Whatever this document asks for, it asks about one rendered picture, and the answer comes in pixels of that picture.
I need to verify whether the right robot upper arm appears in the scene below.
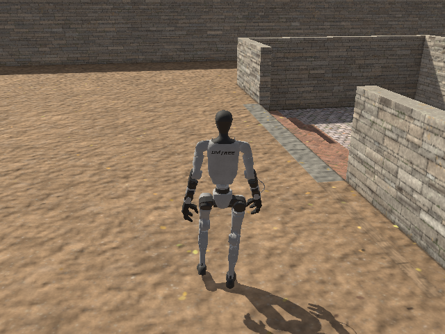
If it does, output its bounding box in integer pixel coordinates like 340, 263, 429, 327
238, 141, 255, 180

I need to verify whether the right robot forearm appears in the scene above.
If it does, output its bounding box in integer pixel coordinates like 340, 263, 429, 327
248, 169, 261, 200

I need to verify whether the left robot upper arm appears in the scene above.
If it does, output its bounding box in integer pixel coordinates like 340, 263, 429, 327
191, 140, 209, 180

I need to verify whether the robot head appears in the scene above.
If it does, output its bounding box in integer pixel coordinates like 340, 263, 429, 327
211, 110, 235, 144

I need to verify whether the left robot forearm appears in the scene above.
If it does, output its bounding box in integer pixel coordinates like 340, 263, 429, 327
184, 169, 198, 204

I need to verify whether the robot right hand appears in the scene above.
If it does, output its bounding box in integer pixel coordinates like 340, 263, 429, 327
246, 198, 262, 214

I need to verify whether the robot left hand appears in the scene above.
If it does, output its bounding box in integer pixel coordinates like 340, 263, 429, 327
181, 202, 198, 222

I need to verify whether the left robot shin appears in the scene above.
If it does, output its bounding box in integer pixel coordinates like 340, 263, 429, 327
198, 219, 208, 266

